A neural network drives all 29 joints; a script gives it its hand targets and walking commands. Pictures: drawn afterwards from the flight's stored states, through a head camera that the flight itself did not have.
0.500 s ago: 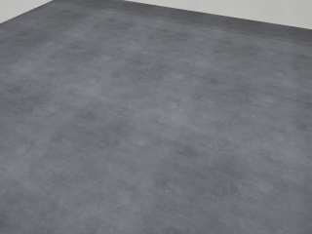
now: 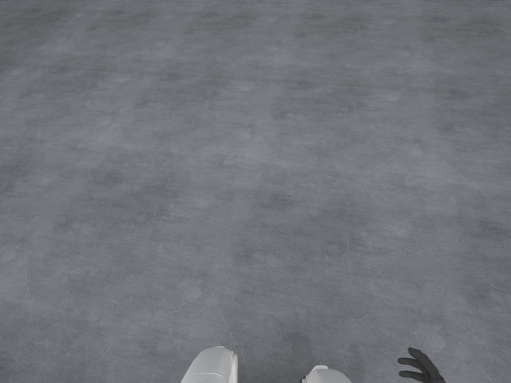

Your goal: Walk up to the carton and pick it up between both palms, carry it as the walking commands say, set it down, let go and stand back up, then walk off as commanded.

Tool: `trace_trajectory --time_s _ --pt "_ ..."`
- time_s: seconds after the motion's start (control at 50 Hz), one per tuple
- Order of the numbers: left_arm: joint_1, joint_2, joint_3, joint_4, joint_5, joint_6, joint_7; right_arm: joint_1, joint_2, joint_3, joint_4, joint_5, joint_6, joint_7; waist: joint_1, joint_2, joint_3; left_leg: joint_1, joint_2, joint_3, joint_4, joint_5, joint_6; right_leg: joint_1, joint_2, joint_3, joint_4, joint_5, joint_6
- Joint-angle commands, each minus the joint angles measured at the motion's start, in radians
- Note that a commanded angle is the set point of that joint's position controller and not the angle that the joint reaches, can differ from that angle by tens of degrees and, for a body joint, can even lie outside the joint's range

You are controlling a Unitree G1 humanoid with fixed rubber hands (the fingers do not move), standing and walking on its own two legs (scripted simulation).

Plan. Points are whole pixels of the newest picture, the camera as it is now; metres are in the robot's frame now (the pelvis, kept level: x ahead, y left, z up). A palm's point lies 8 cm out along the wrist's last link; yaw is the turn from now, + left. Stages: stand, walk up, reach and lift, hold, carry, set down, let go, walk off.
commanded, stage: walk off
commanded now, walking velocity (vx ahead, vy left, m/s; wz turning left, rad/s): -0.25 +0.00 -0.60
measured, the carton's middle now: out of the picture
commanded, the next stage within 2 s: none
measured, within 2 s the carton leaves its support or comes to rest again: neither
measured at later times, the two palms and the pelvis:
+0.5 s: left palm out of the picture +0.00 +0.31 -0.12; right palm out of the picture -0.15 -0.23 -0.07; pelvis -0.15 +0.06 +0.02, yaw -17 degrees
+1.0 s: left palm out of the picture -0.06 +0.25 -0.07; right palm out of the picture -0.41 -0.19 -0.11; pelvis -0.32 +0.09 +0.02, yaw -35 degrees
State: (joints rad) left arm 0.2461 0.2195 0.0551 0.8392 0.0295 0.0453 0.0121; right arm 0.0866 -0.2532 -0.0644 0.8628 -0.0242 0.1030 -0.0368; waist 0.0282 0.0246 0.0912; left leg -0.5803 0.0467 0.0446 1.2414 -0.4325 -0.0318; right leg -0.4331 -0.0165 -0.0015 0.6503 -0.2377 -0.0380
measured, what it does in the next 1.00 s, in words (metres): walks backwards, turning right: left foot, then right foot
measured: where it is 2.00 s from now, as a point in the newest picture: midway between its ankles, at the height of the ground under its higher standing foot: outside the picture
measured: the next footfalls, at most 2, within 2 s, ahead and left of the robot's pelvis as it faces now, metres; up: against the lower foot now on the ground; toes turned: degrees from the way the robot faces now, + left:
left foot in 0.30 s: -0.09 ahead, +0.14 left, +0.00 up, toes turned -8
right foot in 0.74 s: -0.31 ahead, -0.04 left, +0.00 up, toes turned -30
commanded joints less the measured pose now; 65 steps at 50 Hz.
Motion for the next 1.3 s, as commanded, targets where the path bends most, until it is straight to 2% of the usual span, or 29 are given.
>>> trace_trajectory --time_s 0.0,0.16,0.22,0.26,0.28,0.3,0.32,0.36,0.38,0.42,0.5,0.58,0.64,0.68,0.7,0.72,0.74,0.76,0.8,0.82,0.9,1.0,1.08,1.16,1.18,1.2,1.22,1.24,1.28 --pt "-0.014 0.157 0.042 -0.075 -0.010 -0.006 0.009 0.067 -0.063 -0.019 -0.042 -0.004 -0.016 0.008 -0.025 -0.147 -0.161 0.010 -0.018 -0.053 0.080 0.084 -0.002 0.156 -0.200 0.288 -0.284 0.304 -0.075" --pt "0.027 0.198 0.060 -0.062 -0.006 0.007 -0.006 0.092 -0.048 -0.018 -0.078 0.036 -0.007 -0.006 0.013 -0.240 -0.159 0.194 -0.086 -0.047 -0.403 -0.074 -0.013 0.233 -0.199 0.422 -0.442 0.040 -0.061" --pt "-0.038 0.206 0.070 -0.070 0.000 0.017 -0.017 0.240 -0.056 -0.027 -0.047 0.047 -0.018 -0.009 -0.028 -0.311 -0.169 0.395 -0.127 0.003 -0.629 -0.063 0.024 0.145 -0.145 0.411 -0.549 -0.064 0.010" --pt "-0.091 0.198 0.070 -0.085 -0.007 0.011 -0.018 0.398 -0.081 -0.041 -0.002 0.029 -0.031 -0.025 -0.086 -0.323 -0.173 0.600 -0.134 0.068 -0.940 0.070 0.062 0.067 -0.056 0.333 -0.586 -0.066 0.125" --pt "-0.069 0.161 0.066 -0.088 -0.016 0.003 -0.022 0.434 -0.137 -0.056 0.001 0.012 -0.039 -0.033 -0.092 -0.148 -0.147 0.681 -0.021 -0.049 -1.054 0.023 0.081 -0.056 0.033 0.241 -0.414 -0.124 0.180" --pt "-0.003 0.079 0.054 -0.091 -0.022 0.006 -0.020 0.272 -0.242 -0.064 -0.081 0.023 -0.042 -0.031 -0.049 0.244 -0.173 0.540 0.369 -0.425 -1.070 -0.161 0.178 -0.172 0.151 0.082 0.077 -0.320 0.167" --pt "-0.117 0.164 0.077 -0.117 0.014 0.020 -0.008 0.085 -0.237 -0.050 -0.139 0.001 -0.039 -0.017 -0.051 0.240 -0.005 0.153 0.504 -0.422 -1.165 -0.067 0.271 -0.233 0.115 0.081 0.359 -0.372 0.153" --pt "0.001 0.182 0.095 -0.063 -0.004 0.036 -0.032 -0.115 -0.104 -0.009 -0.183 -0.010 -0.053 -0.010 0.096 0.091 -0.001 0.006 0.268 -0.136 -1.040 0.218 0.169 -0.038 0.107 0.138 0.674 -0.208 0.106" --pt "0.059 0.173 0.090 -0.040 -0.005 0.040 -0.038 -0.143 -0.100 -0.007 -0.201 -0.011 -0.060 -0.012 0.113 0.093 -0.043 0.071 0.208 -0.056 -0.988 0.336 0.129 -0.025 0.107 0.119 0.763 -0.145 0.100" --pt "0.074 0.160 0.082 -0.026 0.000 0.038 -0.046 -0.065 -0.099 -0.007 -0.201 0.001 -0.066 -0.016 0.060 0.118 -0.070 0.227 0.184 -0.005 -0.923 0.467 0.143 -0.095 0.098 0.060 0.814 -0.104 0.129" --pt "-0.093 0.131 0.059 -0.086 -0.013 0.042 -0.051 0.186 -0.142 -0.021 -0.144 0.011 -0.067 -0.027 -0.088 0.169 -0.072 0.575 0.236 -0.036 -0.836 0.634 0.187 -0.218 0.065 0.025 0.522 -0.178 0.185" --pt "-0.111 0.108 0.040 -0.108 -0.035 0.050 -0.049 0.222 -0.186 -0.037 -0.136 -0.010 -0.067 -0.014 -0.111 0.233 -0.133 0.589 0.291 -0.021 -0.793 0.714 0.196 -0.028 0.030 -0.035 0.224 -0.348 0.167" --pt "-0.079 0.113 0.037 -0.105 -0.044 0.046 -0.053 0.204 -0.200 -0.043 -0.126 -0.013 -0.063 -0.002 -0.090 0.255 -0.160 0.549 0.310 -0.018 -0.768 0.771 0.195 0.081 0.026 -0.070 0.069 -0.312 0.131" --pt "-0.008 0.106 0.033 -0.081 -0.040 0.034 -0.057 0.165 -0.207 -0.048 -0.126 -0.002 -0.061 0.005 -0.033 0.215 -0.183 0.472 0.309 0.021 -0.738 0.710 0.156 0.210 0.018 -0.091 -0.130 -0.162 0.093" --pt "0.029 0.125 0.039 -0.067 -0.027 0.026 -0.055 0.174 -0.195 -0.047 -0.121 0.008 -0.062 0.011 -0.009 0.146 -0.173 0.364 0.292 0.061 -0.696 0.573 0.094 0.315 0.000 -0.061 -0.274 -0.018 0.079" --pt "0.035 0.193 0.052 -0.071 -0.009 0.017 -0.047 0.206 -0.159 -0.042 -0.123 0.013 -0.064 0.028 -0.005 -0.058 -0.117 0.156 0.227 0.133 -0.546 0.299 0.008 0.413 -0.123 0.124 -0.401 0.010 0.061" --pt "0.043 0.373 0.091 -0.100 -0.007 0.015 -0.047 0.088 -0.084 -0.019 -0.213 0.011 -0.054 0.021 0.043 -0.399 -0.058 -0.095 0.055 0.140 -0.394 -0.212 -0.055 0.318 -0.437 0.464 -0.376 0.432 -0.089" --pt "0.073 0.362 0.098 -0.090 0.000 0.013 -0.042 -0.002 -0.102 -0.019 -0.223 0.002 -0.034 0.013 0.094 -0.308 -0.058 -0.047 0.078 -0.004 -0.187 -0.222 -0.047 0.210 -0.458 0.432 -0.355 0.532 -0.166" --pt "-0.122 0.267 0.065 -0.124 0.005 0.016 -0.024 0.080 -0.108 -0.029 -0.173 0.026 -0.023 0.029 -0.035 -0.213 -0.034 -0.006 0.061 -0.058 -0.077 -0.029 -0.028 0.152 -0.271 0.243 -0.326 0.388 -0.091" --pt "-0.162 0.251 0.062 -0.136 -0.003 0.015 -0.016 0.111 -0.120 -0.035 -0.158 0.014 -0.028 0.030 -0.052 -0.231 -0.057 -0.008 0.043 -0.055 -0.040 0.041 -0.022 0.182 -0.229 0.216 -0.296 0.404 -0.068" --pt "-0.090 0.224 0.055 -0.125 -0.021 0.010 -0.015 0.113 -0.108 -0.035 -0.153 0.002 -0.033 0.034 -0.012 -0.195 -0.114 -0.008 0.000 -0.048 0.003 0.088 -0.045 0.248 -0.197 0.242 -0.269 0.422 -0.076" --pt "-0.017 0.249 0.060 -0.110 -0.010 0.005 -0.014 0.075 -0.095 -0.027 -0.178 0.018 -0.023 0.025 0.028 -0.237 -0.133 0.035 -0.036 -0.055 -0.258 0.008 -0.054 0.330 -0.202 0.386 -0.297 0.325 -0.080" --pt "-0.039 0.262 0.066 -0.106 -0.002 0.010 -0.029 0.107 -0.094 -0.026 -0.173 0.038 -0.023 0.013 0.011 -0.254 -0.154 0.198 -0.073 -0.057 -0.441 -0.060 -0.038 0.276 -0.196 0.455 -0.337 0.315 -0.078" --pt "-0.090 0.262 0.068 -0.102 -0.014 0.010 -0.037 0.240 -0.096 -0.037 -0.122 0.045 -0.034 -0.005 -0.047 -0.257 -0.181 0.425 -0.097 -0.053 -0.776 0.057 0.009 0.182 -0.153 0.496 -0.388 0.197 -0.002" --pt "-0.079 0.246 0.062 -0.098 -0.022 0.004 -0.035 0.281 -0.116 -0.046 -0.104 0.034 -0.040 -0.015 -0.062 -0.228 -0.178 0.547 -0.078 -0.026 -0.926 0.140 0.020 0.100 -0.099 0.448 -0.381 0.096 0.059" --pt "-0.030 0.193 0.056 -0.091 -0.022 -0.001 -0.034 0.267 -0.178 -0.058 -0.110 0.020 -0.047 -0.022 -0.043 -0.043 -0.172 0.627 0.083 -0.181 -1.000 0.059 0.045 -0.027 -0.004 0.363 -0.236 -0.126 0.108" --pt "-0.002 0.131 0.052 -0.105 -0.026 0.000 -0.021 0.128 -0.287 -0.070 -0.186 0.018 -0.048 -0.013 -0.023 0.236 -0.156 0.492 0.411 -0.422 -1.044 0.077 0.160 -0.149 0.177 0.136 0.141 -0.308 0.143" --pt "-0.106 0.223 0.075 -0.115 0.011 0.013 -0.014 0.080 -0.253 -0.055 -0.200 -0.002 -0.044 0.005 -0.059 0.178 -0.073 0.216 0.454 -0.371 -1.058 0.217 0.235 -0.116 0.098 0.131 0.390 -0.351 0.133" --pt "-0.018 0.204 0.082 -0.073 -0.003 0.030 -0.033 -0.115 -0.128 -0.012 -0.232 -0.004 -0.051 0.010 0.063 0.117 -0.020 0.091 0.264 -0.138 -1.004 0.336 0.149 -0.022 0.105 0.151 0.647 -0.211 0.100"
